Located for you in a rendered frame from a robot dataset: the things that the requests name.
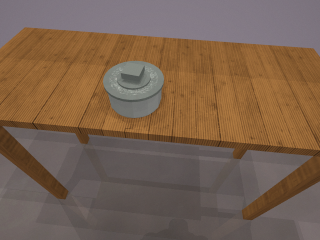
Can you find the knob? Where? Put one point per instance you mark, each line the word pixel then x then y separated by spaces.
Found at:
pixel 133 71

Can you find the table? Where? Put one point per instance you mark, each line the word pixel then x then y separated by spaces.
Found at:
pixel 221 94

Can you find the lid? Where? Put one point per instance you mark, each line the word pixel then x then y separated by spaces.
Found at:
pixel 150 84

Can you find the pot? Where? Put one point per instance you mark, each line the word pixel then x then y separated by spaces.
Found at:
pixel 136 109

